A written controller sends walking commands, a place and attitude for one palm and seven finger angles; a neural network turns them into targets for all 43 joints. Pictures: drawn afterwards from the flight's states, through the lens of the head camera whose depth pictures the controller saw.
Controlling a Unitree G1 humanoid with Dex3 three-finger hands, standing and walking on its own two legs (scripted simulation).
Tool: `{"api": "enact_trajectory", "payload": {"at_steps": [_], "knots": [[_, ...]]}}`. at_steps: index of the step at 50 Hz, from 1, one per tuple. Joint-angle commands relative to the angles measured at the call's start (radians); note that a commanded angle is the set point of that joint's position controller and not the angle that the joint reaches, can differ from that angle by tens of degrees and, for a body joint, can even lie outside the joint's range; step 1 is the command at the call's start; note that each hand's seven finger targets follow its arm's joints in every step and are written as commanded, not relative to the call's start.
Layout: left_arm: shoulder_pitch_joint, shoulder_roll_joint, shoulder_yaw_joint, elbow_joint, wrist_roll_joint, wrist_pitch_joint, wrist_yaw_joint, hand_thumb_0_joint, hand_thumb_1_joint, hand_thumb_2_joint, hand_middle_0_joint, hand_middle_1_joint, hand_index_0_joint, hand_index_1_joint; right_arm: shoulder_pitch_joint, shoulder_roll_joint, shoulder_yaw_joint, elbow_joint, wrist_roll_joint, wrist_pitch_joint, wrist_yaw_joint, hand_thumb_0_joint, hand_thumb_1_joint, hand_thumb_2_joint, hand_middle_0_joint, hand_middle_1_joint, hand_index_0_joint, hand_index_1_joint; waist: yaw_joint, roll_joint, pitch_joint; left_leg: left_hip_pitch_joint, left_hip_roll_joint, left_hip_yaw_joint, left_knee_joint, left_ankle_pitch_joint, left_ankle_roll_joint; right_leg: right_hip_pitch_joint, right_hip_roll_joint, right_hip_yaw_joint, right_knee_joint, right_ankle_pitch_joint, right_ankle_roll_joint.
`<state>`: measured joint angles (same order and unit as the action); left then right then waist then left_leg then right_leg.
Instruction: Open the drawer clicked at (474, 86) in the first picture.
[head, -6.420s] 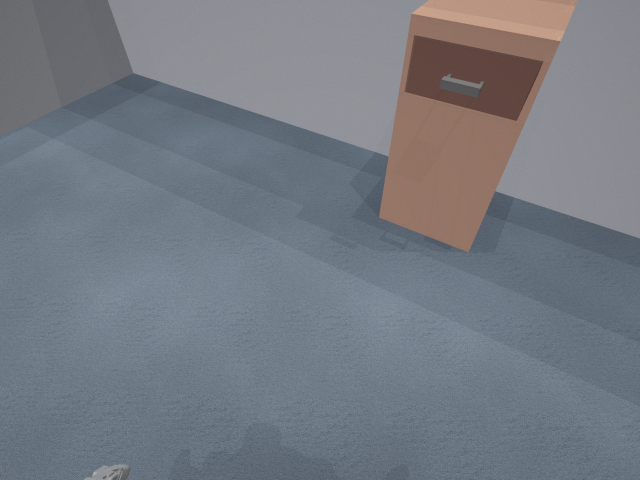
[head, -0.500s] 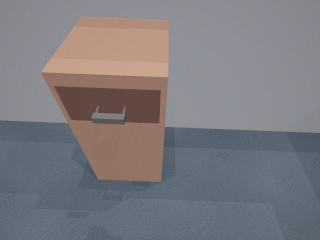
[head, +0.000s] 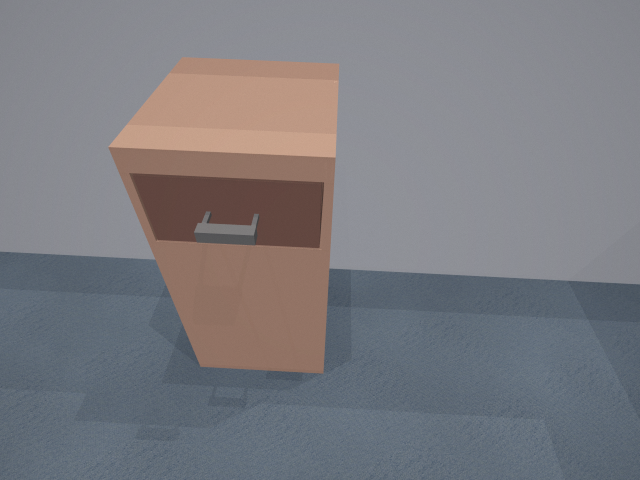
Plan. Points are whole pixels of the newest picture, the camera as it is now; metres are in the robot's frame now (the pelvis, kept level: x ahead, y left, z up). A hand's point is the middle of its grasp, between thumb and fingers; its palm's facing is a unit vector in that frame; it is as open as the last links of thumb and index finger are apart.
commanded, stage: shuffle to correct the standing spot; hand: left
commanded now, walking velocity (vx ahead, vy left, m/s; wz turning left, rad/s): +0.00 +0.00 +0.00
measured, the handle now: (229, 225) +0.60 +0.23 -0.07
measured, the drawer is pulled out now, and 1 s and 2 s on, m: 0.00 0.00 0.00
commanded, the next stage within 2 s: come to a stop and stand still in 0.44 s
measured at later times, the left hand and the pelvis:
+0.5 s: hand out of the picture +0.01 +0.16 -0.18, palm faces +0.11 -0.98 -0.15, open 7.4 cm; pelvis +0.04 +0.01 -0.01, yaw +1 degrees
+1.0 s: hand out of the picture +0.11 +0.19 -0.17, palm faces +0.03 -0.97 -0.24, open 7.3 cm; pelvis +0.09 +0.01 -0.01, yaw +0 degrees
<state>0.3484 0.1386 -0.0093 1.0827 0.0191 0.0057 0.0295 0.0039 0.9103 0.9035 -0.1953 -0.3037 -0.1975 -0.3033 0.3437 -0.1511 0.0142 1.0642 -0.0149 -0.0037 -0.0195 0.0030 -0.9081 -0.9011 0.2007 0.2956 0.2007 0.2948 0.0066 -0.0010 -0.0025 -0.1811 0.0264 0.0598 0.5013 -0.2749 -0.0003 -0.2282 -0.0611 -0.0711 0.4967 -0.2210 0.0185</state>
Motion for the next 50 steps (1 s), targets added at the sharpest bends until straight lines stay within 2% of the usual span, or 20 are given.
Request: {"api": "enact_trajectory", "payload": {"at_steps": [1,5,9,12,16,18,21,23,24,26,28,29,30,32,34,36,40,42,46,50], "knots": [[0.061,0.082,0.023,-0.029,-0.001,-0.017,0.002,0.000,0.900,0.900,-0.200,-0.300,-0.200,-0.300,0.064,-0.084,-0.021,-0.021,0.000,-0.008,-0.003,0.000,-0.900,-0.900,0.200,0.300,0.200,0.300,-0.003,-0.005,0.136,-0.164,0.058,-0.085,-0.168,-0.142,0.030,-0.018,-0.039,0.084,-0.131,-0.124,-0.041],[0.082,0.090,0.036,-0.031,0.006,-0.014,-0.002,0.000,0.900,0.900,-0.200,-0.300,-0.200,-0.300,0.095,-0.085,-0.026,-0.015,-0.010,0.004,0.002,0.000,-0.900,-0.900,0.200,0.300,0.200,0.300,0.002,-0.035,0.148,-0.189,0.032,-0.065,-0.121,-0.286,0.040,-0.063,-0.046,0.113,-0.148,-0.380,-0.055],[0.102,0.105,0.054,-0.031,0.003,-0.017,-0.005,0.000,0.900,0.900,-0.200,-0.300,-0.200,-0.300,0.126,-0.052,-0.027,-0.019,-0.012,0.004,0.006,0.000,-0.900,-0.900,0.200,0.300,0.200,0.300,-0.005,-0.084,0.160,-0.189,-0.010,-0.023,-0.017,-0.225,0.043,-0.102,-0.088,0.184,-0.186,-0.469,-0.094],[0.089,0.086,0.060,-0.040,0.002,-0.022,-0.010,0.000,0.900,0.900,-0.200,-0.300,-0.200,-0.300,0.157,-0.046,-0.027,-0.010,-0.012,-0.012,0.004,0.000,-0.900,-0.900,0.200,0.300,0.200,0.300,-0.014,-0.029,0.147,-0.151,0.007,-0.061,-0.065,-0.220,0.055,-0.127,-0.066,0.151,-0.124,-0.412,-0.100],[0.078,0.023,0.051,-0.053,0.012,-0.031,-0.020,0.000,0.900,0.900,-0.200,-0.300,-0.200,-0.300,0.174,-0.093,-0.038,-0.004,-0.010,-0.026,-0.002,0.000,-0.900,-0.900,0.200,0.300,0.200,0.300,-0.010,0.152,0.188,-0.187,0.129,-0.221,-0.248,-0.365,0.108,-0.118,0.034,-0.001,0.085,-0.229,-0.078],[0.103,0.002,0.047,-0.045,0.013,-0.041,-0.023,0.000,0.900,0.900,-0.200,-0.300,-0.200,-0.300,0.140,-0.089,-0.036,-0.012,-0.005,-0.034,-0.005,0.000,-0.900,-0.900,0.200,0.300,0.200,0.300,0.018,0.119,0.184,-0.204,0.138,-0.213,-0.223,-0.264,0.122,-0.057,0.035,-0.006,0.085,-0.137,-0.079],[0.184,0.052,0.058,-0.014,0.007,-0.056,-0.017,0.000,0.900,0.900,-0.200,-0.300,-0.200,-0.300,0.100,-0.061,-0.030,-0.034,-0.001,-0.048,-0.002,0.000,-0.900,-0.900,0.200,0.300,0.200,0.300,0.051,-0.054,0.139,-0.272,0.031,-0.083,-0.032,-0.116,0.080,0.086,-0.056,0.162,-0.033,-0.104,-0.115],[0.265,0.132,0.084,0.019,0.003,-0.066,-0.006,0.000,0.900,0.900,-0.200,-0.300,-0.200,-0.300,0.067,-0.026,-0.030,-0.058,-0.004,-0.046,0.005,0.000,-0.900,-0.900,0.200,0.300,0.200,0.300,0.063,-0.272,0.114,-0.384,-0.047,0.044,0.220,-0.171,0.039,0.198,-0.249,0.384,-0.173,0.022,-0.193],[0.278,0.140,0.089,0.021,0.006,-0.065,0.001,0.000,0.900,0.900,-0.200,-0.300,-0.200,-0.300,0.035,-0.029,-0.032,-0.074,-0.006,-0.046,0.005,0.000,-0.900,-0.900,0.200,0.300,0.200,0.300,0.069,-0.265,0.113,-0.416,-0.028,0.030,0.280,-0.223,0.035,0.212,-0.300,0.430,-0.189,0.094,-0.233],[0.210,0.133,0.089,0.001,0.016,-0.062,0.007,0.000,0.900,0.900,-0.200,-0.300,-0.200,-0.300,0.024,-0.012,-0.032,-0.071,0.000,-0.052,0.013,0.000,-0.900,-0.900,0.200,0.300,0.200,0.300,0.037,-0.172,0.114,-0.326,-0.001,-0.006,0.191,-0.225,0.042,0.136,-0.293,0.349,-0.138,0.137,-0.234],[0.082,0.090,0.079,-0.037,0.008,-0.046,0.001,0.000,0.900,0.900,-0.200,-0.300,-0.200,-0.300,0.165,-0.005,-0.029,-0.009,0.001,-0.057,0.013,0.000,-0.900,-0.900,0.200,0.300,0.200,0.300,-0.048,-0.072,0.093,0.024,-0.022,0.013,-0.091,-0.018,0.043,-0.111,-0.130,0.130,0.006,0.006,-0.140],[0.059,0.038,0.065,-0.058,0.003,-0.035,-0.004,0.000,0.900,0.900,-0.200,-0.300,-0.200,-0.300,0.262,-0.089,-0.050,0.024,-0.011,-0.061,0.001,0.000,-0.900,-0.900,0.200,0.300,0.200,0.300,-0.078,0.168,0.091,0.138,0.142,-0.207,-0.163,0.093,0.085,-0.268,0.005,0.007,0.217,-0.119,-0.072],[0.024,0.002,0.056,-0.085,0.004,-0.035,0.000,0.000,0.900,0.900,-0.200,-0.300,-0.200,-0.300,0.302,-0.126,-0.052,0.030,-0.016,-0.049,-0.011,0.000,-0.900,-0.900,0.200,0.300,0.200,0.300,-0.086,0.258,0.098,0.160,0.308,-0.386,-0.250,0.293,0.158,-0.372,0.048,-0.028,0.393,-0.341,-0.042],[0.004,-0.005,0.048,-0.069,0.004,-0.031,0.007,0.000,0.900,0.900,-0.200,-0.300,-0.200,-0.300,0.180,-0.076,-0.026,0.006,-0.016,-0.047,-0.022,0.000,-0.900,-0.900,0.200,0.300,0.200,0.300,-0.036,0.134,0.151,0.026,0.316,-0.320,-0.214,0.545,0.218,-0.318,-0.021,0.055,0.481,-0.297,-0.048],[0.044,-0.027,0.035,-0.031,-0.005,-0.027,0.004,0.000,0.900,0.900,-0.200,-0.300,-0.200,-0.300,0.083,-0.047,-0.011,-0.010,-0.009,-0.056,-0.028,0.000,-0.900,-0.900,0.200,0.300,0.200,0.300,0.007,0.099,0.128,-0.017,0.256,-0.177,-0.184,0.809,0.194,-0.185,-0.039,0.057,0.354,-0.221,-0.027],[0.059,-0.028,0.029,-0.013,-0.008,-0.017,0.006,0.000,0.900,0.900,-0.200,-0.300,-0.200,-0.300,0.050,-0.068,-0.016,-0.008,-0.003,-0.053,-0.034,0.000,-0.900,-0.900,0.200,0.300,0.200,0.300,0.008,0.104,0.071,0.049,0.221,-0.104,-0.148,0.926,0.165,-0.099,-0.018,0.027,0.202,-0.127,-0.012],[0.039,0.024,0.040,-0.021,-0.004,0.000,0.006,0.000,0.900,0.900,-0.200,-0.300,-0.200,-0.300,0.031,-0.093,-0.039,-0.006,0.004,-0.028,-0.041,0.000,-0.900,-0.900,0.200,0.300,0.200,0.300,0.007,0.082,0.056,0.070,0.209,-0.092,-0.104,0.797,0.131,-0.037,-0.004,0.023,0.062,0.011,-0.021],[0.046,0.050,0.046,-0.034,0.001,-0.001,0.005,0.000,0.900,0.900,-0.200,-0.300,-0.200,-0.300,0.009,-0.093,-0.048,-0.014,0.003,-0.021,-0.042,0.000,-0.900,-0.900,0.200,0.300,0.200,0.300,0.014,0.062,0.047,0.045,0.169,-0.077,-0.067,0.675,0.098,-0.007,-0.019,0.063,0.023,0.209,-0.036],[0.024,0.090,0.051,-0.063,-0.001,-0.011,0.009,0.000,0.900,0.900,-0.200,-0.300,-0.200,-0.300,0.036,-0.068,-0.055,-0.017,0.008,0.000,-0.033,0.000,-0.900,-0.900,0.200,0.300,0.200,0.300,-0.014,-0.111,-0.027,-0.007,0.073,-0.020,0.004,0.295,0.041,0.049,-0.108,0.162,0.039,0.575,-0.096],[-0.033,0.092,0.047,-0.088,-0.007,-0.008,0.013,0.000,0.900,0.900,-0.200,-0.300,-0.200,-0.300,0.032,-0.038,-0.042,-0.005,0.006,0.002,-0.022,0.000,-0.900,-0.900,0.200,0.300,0.200,0.300,-0.020,-0.059,-0.023,-0.002,0.073,-0.040,-0.058,0.184,0.033,0.009,-0.092,0.154,-0.005,0.369,-0.100]]}}
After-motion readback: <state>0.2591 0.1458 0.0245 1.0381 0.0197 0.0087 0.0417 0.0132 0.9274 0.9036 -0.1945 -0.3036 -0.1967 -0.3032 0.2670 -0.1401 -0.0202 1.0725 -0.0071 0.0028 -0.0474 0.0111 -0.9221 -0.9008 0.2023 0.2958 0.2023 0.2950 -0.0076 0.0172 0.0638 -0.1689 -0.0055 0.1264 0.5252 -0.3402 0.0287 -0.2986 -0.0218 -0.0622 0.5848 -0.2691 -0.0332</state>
